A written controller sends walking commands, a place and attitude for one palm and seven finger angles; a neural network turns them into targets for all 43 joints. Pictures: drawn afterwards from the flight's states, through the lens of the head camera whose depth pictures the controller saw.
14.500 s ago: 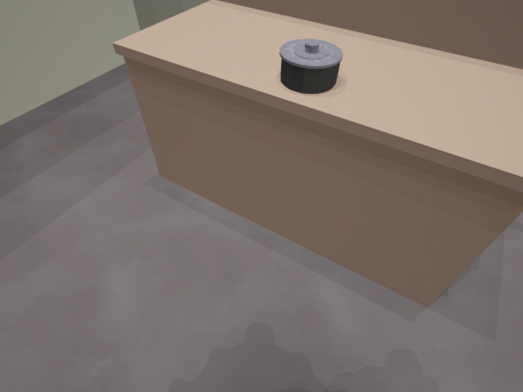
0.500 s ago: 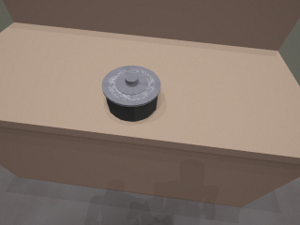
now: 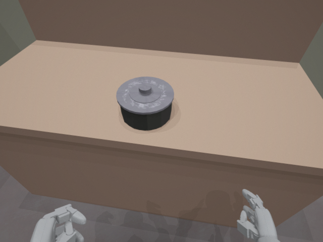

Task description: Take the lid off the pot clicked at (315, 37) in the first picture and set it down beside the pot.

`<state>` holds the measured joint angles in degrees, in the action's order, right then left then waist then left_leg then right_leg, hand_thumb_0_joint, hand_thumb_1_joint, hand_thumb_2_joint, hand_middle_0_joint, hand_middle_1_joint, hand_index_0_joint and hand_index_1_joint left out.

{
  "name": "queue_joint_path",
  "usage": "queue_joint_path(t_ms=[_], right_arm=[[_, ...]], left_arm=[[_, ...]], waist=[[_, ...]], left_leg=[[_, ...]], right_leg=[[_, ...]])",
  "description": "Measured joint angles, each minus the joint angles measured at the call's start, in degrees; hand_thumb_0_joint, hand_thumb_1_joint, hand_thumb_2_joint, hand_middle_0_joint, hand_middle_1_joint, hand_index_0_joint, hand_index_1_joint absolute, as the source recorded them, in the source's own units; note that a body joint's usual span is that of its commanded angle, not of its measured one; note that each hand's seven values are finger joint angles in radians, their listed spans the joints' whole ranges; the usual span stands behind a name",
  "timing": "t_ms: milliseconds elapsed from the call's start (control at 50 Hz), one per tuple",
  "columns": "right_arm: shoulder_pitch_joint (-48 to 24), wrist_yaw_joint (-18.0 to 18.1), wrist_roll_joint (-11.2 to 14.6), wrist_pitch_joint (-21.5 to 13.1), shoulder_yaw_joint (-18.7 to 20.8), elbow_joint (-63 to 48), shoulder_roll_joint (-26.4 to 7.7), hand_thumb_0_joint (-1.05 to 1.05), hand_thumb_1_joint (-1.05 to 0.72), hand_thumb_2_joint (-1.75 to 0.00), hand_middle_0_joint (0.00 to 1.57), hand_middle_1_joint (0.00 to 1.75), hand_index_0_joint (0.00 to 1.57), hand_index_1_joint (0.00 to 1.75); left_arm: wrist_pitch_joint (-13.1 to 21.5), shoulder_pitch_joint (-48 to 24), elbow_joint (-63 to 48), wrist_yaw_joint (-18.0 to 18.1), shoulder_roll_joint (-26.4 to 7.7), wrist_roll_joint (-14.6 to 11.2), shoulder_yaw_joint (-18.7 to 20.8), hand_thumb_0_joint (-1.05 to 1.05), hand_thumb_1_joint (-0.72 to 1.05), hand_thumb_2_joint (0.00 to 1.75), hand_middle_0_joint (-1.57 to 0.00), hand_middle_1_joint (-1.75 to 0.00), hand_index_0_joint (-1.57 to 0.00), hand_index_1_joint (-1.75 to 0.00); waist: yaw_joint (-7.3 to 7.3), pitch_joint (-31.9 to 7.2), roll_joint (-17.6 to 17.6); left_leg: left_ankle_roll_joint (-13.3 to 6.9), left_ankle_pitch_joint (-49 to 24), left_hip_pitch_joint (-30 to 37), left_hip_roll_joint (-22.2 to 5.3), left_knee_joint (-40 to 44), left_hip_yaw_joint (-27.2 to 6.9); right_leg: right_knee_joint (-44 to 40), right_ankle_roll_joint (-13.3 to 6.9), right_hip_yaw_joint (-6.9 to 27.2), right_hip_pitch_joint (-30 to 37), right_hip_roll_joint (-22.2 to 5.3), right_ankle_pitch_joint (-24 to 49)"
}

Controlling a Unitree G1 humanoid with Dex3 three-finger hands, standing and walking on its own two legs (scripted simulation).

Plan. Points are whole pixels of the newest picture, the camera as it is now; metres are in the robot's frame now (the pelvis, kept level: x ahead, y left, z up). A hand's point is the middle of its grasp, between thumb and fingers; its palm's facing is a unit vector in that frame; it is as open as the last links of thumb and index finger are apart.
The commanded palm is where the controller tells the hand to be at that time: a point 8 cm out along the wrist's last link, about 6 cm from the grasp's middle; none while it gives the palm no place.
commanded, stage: lift the closed hand beside the body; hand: left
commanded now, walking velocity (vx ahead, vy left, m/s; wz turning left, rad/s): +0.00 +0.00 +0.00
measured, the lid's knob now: (145, 88) +0.56 +0.12 +0.08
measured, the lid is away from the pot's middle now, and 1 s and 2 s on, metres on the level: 0.00 0.00 0.00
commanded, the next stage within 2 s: raise the hand higher, near the body in 0.06 s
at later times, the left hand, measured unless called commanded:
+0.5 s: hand (64, 211) +0.16 +0.23 +0.04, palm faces +0.23 -0.89 -0.39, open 3.1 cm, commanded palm +0.11 +0.27 +0.08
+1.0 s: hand (63, 182) +0.20 +0.23 +0.10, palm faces +0.29 -0.86 -0.41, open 3.1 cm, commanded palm +0.15 +0.27 +0.13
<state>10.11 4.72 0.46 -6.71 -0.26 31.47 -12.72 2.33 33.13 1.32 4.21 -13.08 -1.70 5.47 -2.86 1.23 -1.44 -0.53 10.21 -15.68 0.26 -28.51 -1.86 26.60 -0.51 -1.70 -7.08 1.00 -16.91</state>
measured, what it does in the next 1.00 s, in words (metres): stands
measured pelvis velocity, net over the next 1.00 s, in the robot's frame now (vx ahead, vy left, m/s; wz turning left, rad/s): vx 0.03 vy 0.00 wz -0.02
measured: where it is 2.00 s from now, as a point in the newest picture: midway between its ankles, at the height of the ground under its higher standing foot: outside the picture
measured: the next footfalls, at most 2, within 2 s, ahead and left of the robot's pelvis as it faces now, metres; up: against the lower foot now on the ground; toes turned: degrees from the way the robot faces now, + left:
none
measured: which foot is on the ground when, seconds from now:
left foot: down 0.00-1.00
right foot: down 0.00-1.00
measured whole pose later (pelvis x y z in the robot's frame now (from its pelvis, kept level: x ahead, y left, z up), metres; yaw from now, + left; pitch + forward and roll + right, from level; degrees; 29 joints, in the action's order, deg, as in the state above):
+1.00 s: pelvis +0.03 +0.00 +0.00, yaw -1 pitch -3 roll +0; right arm 10.7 4.2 0.3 -5.9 -1.1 33.7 -11.1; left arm 4.9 35.2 -21.6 4.5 -17.4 -2.1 11.9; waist -3.5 1.5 -3.2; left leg -0.6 11.6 -10.7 0.6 -25.6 -0.4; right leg 23.6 -0.4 -0.3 -2.5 0.4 -17.8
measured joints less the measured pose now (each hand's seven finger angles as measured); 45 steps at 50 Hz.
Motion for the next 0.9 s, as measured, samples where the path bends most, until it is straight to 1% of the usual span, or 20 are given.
queue_joint_path(t_ms=[100,240,340,580,720,900], right_arm=[[1.33,0.3,-0.09,0.05,-0.38,1.86,1.02,0.01,-0.9,-0.9,0.2,0.3,0.2,0.3],[2.49,0.09,-0.16,-0.25,-0.52,3.81,1.97,0.01,-0.9,-0.9,0.2,0.3,0.21,0.3],[2.28,-0.13,-0.08,-0.46,-0.24,3.97,1.88,0.02,-0.9,-0.9,0.2,0.3,0.21,0.3],[0.36,-0.29,-0.09,-0.71,0.28,2.38,1.33,0.01,-0.9,-0.9,0.2,0.3,0.2,0.3],[-0.28,-0.51,-0.16,-0.32,-0.12,1.39,1.5,0.01,-0.9,-0.9,0.2,0.3,0.2,0.3],[0.17,-0.56,-0.18,0.5,-0.88,1.65,1.84,0.01,-0.9,-0.9,0.2,0.3,0.21,0.3]], left_arm=[[0.04,1.87,-3.15,0.11,-0.48,-0.03,0.92,0.02,0.9,0.9,-1.19,-1.39,-1.19,-1.38],[0.11,4.35,-7.9,0.09,-1.47,0.4,2.18,0.02,0.9,0.9,-1.27,-1.47,-1.27,-1.47],[0.28,5.67,-10.7,-0.16,-1.77,0.69,2.21,0.02,0.9,0.9,-1.29,-1.49,-1.28,-1.49],[0.83,7.19,-17.7,-0.08,-2.63,0.75,3.08,0.02,0.9,0.9,-1.29,-1.5,-1.29,-1.5],[1.27,6.38,-20.63,-0.09,-3.06,0.54,3.7,0.02,0.9,0.9,-1.3,-1.5,-1.29,-1.5],[2.11,3.65,-22.35,0.18,-3.84,-0.02,5.36,0.02,0.89,0.9,-1.3,-1.5,-1.29,-1.5]], waist=[[0.12,0.19,-0.49],[0.39,0.13,-1.13],[0.42,0.07,-1.31],[-0.44,-0.44,-1.01],[-0.85,-0.45,-1.28],[-0.9,-0.05,-1.69]], left_leg=[[-0.06,0.28,1.08,0.06,0.47,0.26],[-0.29,0.72,2.44,0.29,1.27,1.08],[-0.49,1.02,2.95,0.53,1.61,1.51],[-0.67,1.65,3.99,0.9,2.1,1.75],[-0.6,1.71,4.4,0.96,2.3,1.63],[-0.27,1.49,4.74,0.67,2.65,1.41]], right_leg=[[-0.6,0.05,0.25,1.06,-0.1,-0.12],[-1.22,0.27,1.04,2.1,-0.45,-0.41],[-1.37,0.48,1.43,2.42,-0.75,-0.7],[-2.1,0.67,1.62,3.54,-1.17,-1.16],[-2.28,0.61,1.48,3.99,-1.22,-1.27],[-2.62,0.31,1.29,4.33,-0.9,-1.09]])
